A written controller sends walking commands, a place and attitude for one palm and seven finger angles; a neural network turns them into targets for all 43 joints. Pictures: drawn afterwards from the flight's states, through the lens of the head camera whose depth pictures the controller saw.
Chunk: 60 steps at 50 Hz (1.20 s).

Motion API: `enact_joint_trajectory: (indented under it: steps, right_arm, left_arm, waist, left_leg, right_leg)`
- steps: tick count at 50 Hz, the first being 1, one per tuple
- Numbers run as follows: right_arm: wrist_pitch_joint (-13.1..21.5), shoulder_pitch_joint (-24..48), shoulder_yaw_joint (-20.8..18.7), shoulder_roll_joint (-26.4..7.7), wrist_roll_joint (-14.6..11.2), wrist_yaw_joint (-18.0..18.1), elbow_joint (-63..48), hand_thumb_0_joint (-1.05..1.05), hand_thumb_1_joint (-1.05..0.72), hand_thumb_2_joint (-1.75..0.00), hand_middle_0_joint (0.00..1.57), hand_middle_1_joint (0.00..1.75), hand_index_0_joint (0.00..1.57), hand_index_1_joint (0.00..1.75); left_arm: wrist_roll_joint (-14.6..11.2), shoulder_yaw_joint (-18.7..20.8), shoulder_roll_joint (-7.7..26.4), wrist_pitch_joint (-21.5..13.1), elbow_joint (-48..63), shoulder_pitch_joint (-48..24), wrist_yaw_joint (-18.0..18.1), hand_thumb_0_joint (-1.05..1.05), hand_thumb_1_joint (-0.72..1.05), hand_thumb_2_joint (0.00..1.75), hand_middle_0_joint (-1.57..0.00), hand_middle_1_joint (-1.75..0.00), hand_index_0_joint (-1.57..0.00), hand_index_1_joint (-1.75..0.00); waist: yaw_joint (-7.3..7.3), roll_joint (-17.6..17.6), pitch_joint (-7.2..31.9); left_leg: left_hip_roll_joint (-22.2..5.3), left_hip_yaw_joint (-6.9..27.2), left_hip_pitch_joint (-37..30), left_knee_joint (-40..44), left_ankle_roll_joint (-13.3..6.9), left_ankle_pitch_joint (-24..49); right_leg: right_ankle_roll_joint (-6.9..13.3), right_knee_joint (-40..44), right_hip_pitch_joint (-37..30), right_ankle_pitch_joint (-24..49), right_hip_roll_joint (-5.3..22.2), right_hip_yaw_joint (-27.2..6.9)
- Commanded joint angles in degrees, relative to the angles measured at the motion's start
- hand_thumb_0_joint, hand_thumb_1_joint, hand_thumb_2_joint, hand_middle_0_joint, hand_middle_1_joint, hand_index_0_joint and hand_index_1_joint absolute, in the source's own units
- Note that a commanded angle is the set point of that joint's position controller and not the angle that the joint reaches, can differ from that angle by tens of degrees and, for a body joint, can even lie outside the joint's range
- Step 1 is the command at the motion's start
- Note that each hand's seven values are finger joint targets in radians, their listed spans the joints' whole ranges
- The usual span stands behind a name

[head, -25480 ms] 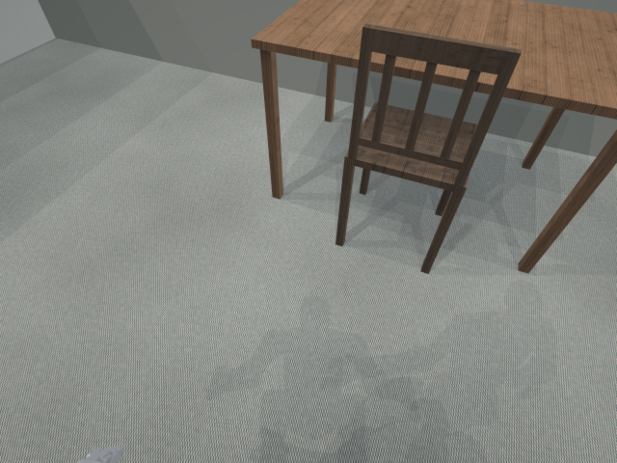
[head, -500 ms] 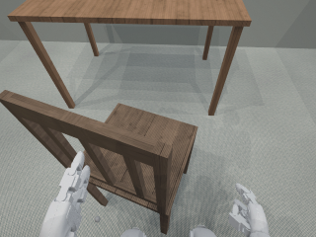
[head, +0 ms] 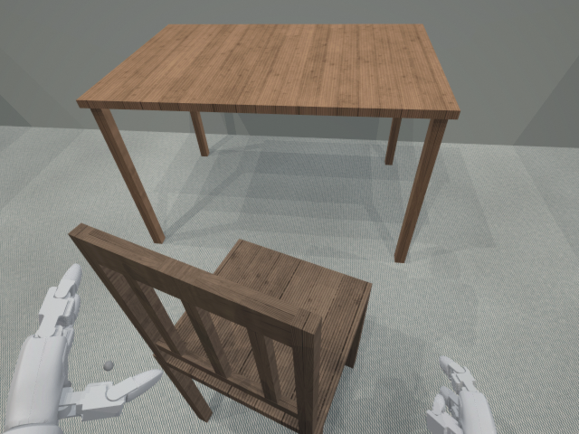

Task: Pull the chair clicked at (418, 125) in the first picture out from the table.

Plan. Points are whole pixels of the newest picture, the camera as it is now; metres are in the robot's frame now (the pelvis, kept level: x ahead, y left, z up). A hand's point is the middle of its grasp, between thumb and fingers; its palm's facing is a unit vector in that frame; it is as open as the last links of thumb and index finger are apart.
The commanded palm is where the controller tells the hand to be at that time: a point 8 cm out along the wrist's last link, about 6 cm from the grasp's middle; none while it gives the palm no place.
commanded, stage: draw the hand back to the body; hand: left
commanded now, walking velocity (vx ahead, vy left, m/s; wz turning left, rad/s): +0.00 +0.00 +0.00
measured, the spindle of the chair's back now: (209, 339) +0.28 +0.17 -0.07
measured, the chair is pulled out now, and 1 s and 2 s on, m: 0.61 0.61 0.61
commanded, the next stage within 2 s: step back with the hand held close in 0.70 s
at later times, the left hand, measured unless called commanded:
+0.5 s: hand (67, 284) +0.22 +0.26 +0.18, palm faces +0.46 -0.78 -0.43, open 7.8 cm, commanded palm +0.16 +0.30 +0.19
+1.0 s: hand (69, 291) +0.21 +0.26 +0.17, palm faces +0.40 -0.79 -0.47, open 7.4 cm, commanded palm +0.15 +0.30 +0.19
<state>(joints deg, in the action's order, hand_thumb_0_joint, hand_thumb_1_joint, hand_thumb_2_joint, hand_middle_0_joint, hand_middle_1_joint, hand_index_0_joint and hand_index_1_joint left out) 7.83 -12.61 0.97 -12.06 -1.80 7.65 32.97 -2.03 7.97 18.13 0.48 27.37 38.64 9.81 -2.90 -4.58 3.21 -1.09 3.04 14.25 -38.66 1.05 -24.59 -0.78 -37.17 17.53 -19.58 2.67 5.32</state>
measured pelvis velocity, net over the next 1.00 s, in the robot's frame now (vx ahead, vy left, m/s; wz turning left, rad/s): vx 0.00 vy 0.01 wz -0.04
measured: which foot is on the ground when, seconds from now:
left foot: down 0.00-1.00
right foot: down 0.00-1.00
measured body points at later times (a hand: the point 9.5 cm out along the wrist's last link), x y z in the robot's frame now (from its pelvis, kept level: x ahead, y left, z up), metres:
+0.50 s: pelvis +0.01 +0.00 +0.02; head +0.00 -0.03 +0.47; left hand +0.19 +0.30 +0.20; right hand +0.19 -0.23 -0.08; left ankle -0.04 +0.13 -0.72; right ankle +0.00 -0.13 -0.72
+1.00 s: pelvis +0.00 +0.01 +0.02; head +0.01 -0.02 +0.47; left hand +0.18 +0.30 +0.20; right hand +0.18 -0.23 -0.07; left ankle -0.04 +0.13 -0.72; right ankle +0.00 -0.13 -0.72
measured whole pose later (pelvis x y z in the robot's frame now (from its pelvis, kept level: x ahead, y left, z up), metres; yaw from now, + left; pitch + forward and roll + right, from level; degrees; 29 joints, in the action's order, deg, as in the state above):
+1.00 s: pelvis +0.00 +0.01 +0.02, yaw -2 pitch -1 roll +0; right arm 2.4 -8.2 -0.1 -12.8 -0.8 4.1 33.9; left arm -2.9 21.2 20.1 -5.7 24.4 28.9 8.3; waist -1.3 -4.0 -2.1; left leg -1.0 0.1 7.1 -25.3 0.5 -17.6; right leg -1.3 -25.3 12.1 -12.5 2.3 2.9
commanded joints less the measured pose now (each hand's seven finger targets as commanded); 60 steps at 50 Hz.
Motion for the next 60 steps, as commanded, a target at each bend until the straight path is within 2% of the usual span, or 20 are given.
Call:
enact_joint_trajectory:
  steps: [1,4,16,19,22,25,26,34,35,40,41,42,44,45,46,50,51,54,56,60]
  right_arm:
    - [4.36,7.74,-1.71,-5.00,0.19,-0.21,-7.62,0.00,-0.90,-0.90,0.20,0.30,0.20,0.30]
    - [4.32,8.48,-1.77,-4.97,0.34,-0.79,-6.91,0.00,-0.90,-0.90,0.20,0.30,0.20,0.30]
    - [3.51,8.70,-2.24,-6.17,0.51,-1.95,-4.67,0.00,-0.90,-0.90,0.20,0.30,0.20,0.30]
    - [2.78,8.77,-2.74,-6.10,0.56,-2.59,-4.63,0.00,-0.90,-0.90,0.20,0.30,0.20,0.30]
    - [2.55,8.96,-2.97,-6.30,0.62,-2.96,-4.87,0.00,-0.90,-0.90,0.20,0.30,0.20,0.30]
    - [2.45,8.94,-3.23,-6.16,0.60,-2.90,-4.94,0.00,-0.90,-0.90,0.20,0.30,0.20,0.30]
    - [2.40,9.10,-3.20,-6.11,0.48,-2.77,-4.72,0.00,-0.90,-0.90,0.20,0.30,0.20,0.30]
    - [2.50,8.84,-3.02,-5.87,0.50,-2.54,-4.61,0.00,-0.90,-0.90,0.20,0.30,0.20,0.30]
    - [2.43,8.87,-3.13,-5.90,0.50,-2.54,-4.59,0.00,-0.90,-0.90,0.20,0.30,0.20,0.30]
    - [2.20,9.10,-3.01,-6.14,0.63,-2.68,-4.74,0.00,-0.90,-0.90,0.20,0.30,0.20,0.30]
    - [2.46,9.08,-2.84,-6.36,0.58,-2.76,-4.70,0.00,-0.90,-0.90,0.20,0.30,0.20,0.30]
    - [0.89,8.58,-3.44,-8.17,0.40,-2.51,-6.40,0.00,-0.90,-0.90,0.20,0.30,0.20,0.30]
    - [-1.15,7.97,-3.49,-7.38,0.85,-2.69,-5.97,0.00,-0.90,-0.90,0.20,0.30,0.20,0.30]
    - [-1.97,8.53,-3.51,-7.36,0.84,-2.81,-6.66,0.00,-0.90,-0.90,0.20,0.30,0.20,0.30]
    - [-2.37,9.04,-3.62,-7.59,0.94,-2.76,-7.29,0.00,-0.90,-0.90,0.20,0.30,0.20,0.30]
    - [-4.18,9.50,-3.82,-6.66,0.77,-2.71,-8.82,0.00,-0.90,-0.90,0.20,0.30,0.20,0.30]
    - [-4.35,9.59,-4.02,-6.79,0.68,-2.59,-8.91,0.00,-0.90,-0.90,0.20,0.30,0.20,0.30]
    - [-4.90,9.46,-4.15,-6.39,0.53,-2.27,-9.43,0.00,-0.90,-0.90,0.20,0.30,0.20,0.30]
    - [-4.83,9.53,-4.47,-6.39,0.38,-1.99,-8.99,0.00,-0.90,-0.90,0.20,0.30,0.20,0.30]
    - [-4.41,8.95,-4.33,-6.48,0.55,-1.74,-8.85,0.00,-0.90,-0.90,0.20,0.30,0.20,0.30]
  left_arm:
    - [0.45,9.21,9.44,-4.80,11.50,-4.50,1.31,0.00,0.36,0.64,-0.13,-0.19,-0.13,-0.19]
    - [-0.01,10.72,9.03,-5.34,10.47,-5.79,1.03,0.00,0.47,0.69,-0.14,-0.21,-0.14,-0.21]
    - [-1.18,20.81,15.26,-6.39,8.70,-17.84,0.79,0.00,0.90,0.90,-0.20,-0.30,-0.20,-0.30]
    - [-1.51,17.48,10.66,-6.07,4.16,-13.24,-0.09,0.00,0.90,0.90,-0.20,-0.30,-0.20,-0.30]
    - [-1.35,17.52,11.38,-6.34,7.22,-13.52,-0.37,0.00,0.90,0.90,-0.20,-0.30,-0.20,-0.30]
    - [-1.24,19.13,13.28,-6.40,8.66,-13.09,-0.08,0.00,0.90,0.90,-0.20,-0.30,-0.20,-0.30]
    - [-1.15,20.01,14.34,-6.26,9.03,-13.92,0.01,0.00,0.90,0.90,-0.20,-0.30,-0.20,-0.30]
    - [-1.06,19.13,12.93,-6.11,8.43,-14.03,0.26,0.00,0.90,0.90,-0.20,-0.30,-0.20,-0.30]
    - [-1.17,18.87,12.60,-6.09,7.84,-13.94,0.24,0.00,0.90,0.90,-0.20,-0.30,-0.20,-0.30]
    - [-1.21,18.35,12.41,-6.05,7.98,-14.88,0.02,0.00,0.90,0.90,-0.20,-0.30,-0.20,-0.30]
    - [-0.95,16.50,11.54,-5.97,8.77,-16.95,-0.23,0.00,0.90,0.90,-0.20,-0.30,-0.20,-0.30]
    - [-1.82,24.44,19.66,-9.03,12.45,-24.29,-0.04,0.00,0.90,0.90,-0.20,-0.30,-0.20,-0.30]
    - [-1.10,19.54,12.40,-9.27,5.19,-14.62,-0.69,0.00,0.90,0.90,-0.20,-0.30,-0.20,-0.30]
    - [-0.99,19.31,12.20,-9.50,5.93,-12.72,-0.63,0.00,0.90,0.90,-0.20,-0.30,-0.20,-0.30]
    - [-0.81,19.86,13.07,-10.10,8.48,-12.60,-0.61,0.00,0.90,0.90,-0.20,-0.30,-0.20,-0.30]
    - [-0.59,21.69,14.22,-10.14,9.92,-6.79,0.30,0.00,0.90,0.90,-0.20,-0.30,-0.20,-0.30]
    - [-0.60,22.42,15.15,-10.11,10.54,-6.37,0.36,0.00,0.90,0.90,-0.20,-0.30,-0.20,-0.30]
    - [-0.87,22.95,15.25,-10.10,11.17,-5.03,0.75,0.00,0.90,0.90,-0.20,-0.30,-0.20,-0.30]
    - [-0.88,24.17,16.69,-10.11,10.95,-5.04,0.99,0.00,0.90,0.90,-0.20,-0.30,-0.20,-0.30]
    - [-0.87,22.66,15.26,-10.13,11.01,-5.57,1.35,0.00,0.90,0.90,-0.20,-0.30,-0.20,-0.30]
  waist:
    - [-0.43,0.49,-0.88]
    - [-0.39,1.96,-1.41]
    - [-0.61,-0.20,-0.18]
    - [-0.63,4.15,-0.56]
    - [-0.79,1.08,1.49]
    - [-0.91,2.19,3.15]
    - [-0.87,-0.01,2.45]
    - [-0.69,0.03,0.91]
    - [-0.61,1.86,0.87]
    - [-0.64,0.96,0.59]
    - [-0.11,-0.76,0.10]
    - [1.61,1.09,-7.10]
    - [2.16,3.86,-3.39]
    - [2.03,3.33,-1.51]
    - [1.92,0.12,0.39]
    - [1.71,1.72,5.54]
    - [1.77,0.50,6.41]
    - [1.77,2.22,6.19]
    - [1.76,0.99,6.57]
    - [1.87,2.41,4.69]
  left_leg:
    - [-1.09,-0.82,0.63,10.73,-1.35,16.70]
    - [-1.30,-1.32,-1.39,12.20,-1.48,17.98]
    - [-1.17,-1.66,-5.90,16.20,-1.21,24.81]
    - [-1.36,-2.37,-6.49,16.24,-1.69,26.53]
    - [-1.25,-2.52,-7.20,16.38,-1.60,28.76]
    - [-1.31,-2.70,-7.92,16.02,-1.71,29.70]
    - [-1.23,-2.66,-7.57,16.10,-1.47,29.07]
    - [-1.46,-2.60,-7.87,16.52,-1.39,28.43]
    - [-1.53,-2.67,-7.83,16.54,-1.50,27.83]
    - [-1.45,-2.54,-7.52,16.95,-1.53,26.48]
    - [-1.29,-2.56,-7.63,17.04,-1.38,25.95]
    - [-3.04,-2.03,-3.07,15.68,-2.25,21.54]
    - [-3.12,-1.01,-4.14,15.60,-2.06,20.86]
    - [-3.48,-0.88,-4.35,15.79,-2.21,22.94]
    - [-3.81,-1.05,-4.85,15.96,-2.24,25.76]
    - [-5.04,-0.14,-4.81,14.93,-2.14,34.79]
    - [-5.05,-0.17,-4.69,14.82,-1.97,35.08]
    - [-5.52,0.45,-2.52,14.94,-1.88,34.57]
    - [-5.57,0.23,-1.67,14.71,-2.06,32.30]
    - [-5.35,0.73,1.85,14.78,-2.21,24.95]
  right_leg:
    - [2.26,9.18,-6.98,11.58,1.31,-0.70]
    - [1.99,10.36,-8.02,13.30,1.07,-1.10]
    - [1.87,13.43,-13.57,19.37,0.41,-1.88]
    - [1.36,13.53,-13.67,21.45,0.49,-1.55]
    - [1.45,13.44,-15.22,23.15,0.64,-1.76]
    - [1.40,13.36,-15.99,24.91,0.63,-2.00]
    - [1.57,13.75,-15.89,24.33,0.56,-2.33]
    - [1.52,13.94,-14.69,22.76,0.47,-1.94]
    - [1.40,14.14,-14.61,22.46,0.47,-1.90]
    - [1.49,14.39,-14.51,20.99,0.44,-2.08]
    - [1.55,14.64,-14.02,20.39,0.47,-2.41]
    - [1.93,17.33,-7.98,24.70,3.50,-8.76]
    - [2.33,15.81,-9.68,25.40,4.85,-8.07]
    - [2.06,14.81,-10.51,25.90,4.85,-7.49]
    - [1.96,13.57,-11.31,27.53,4.91,-7.06]
    - [1.42,10.38,-13.41,31.59,4.71,-5.63]
    - [1.47,9.87,-13.36,31.81,4.83,-5.77]
    - [1.29,8.86,-12.95,30.40,4.53,-5.39]
    - [1.21,8.79,-12.44,29.85,4.83,-5.77]
    - [1.19,9.35,-10.83,25.95,4.78,-6.92]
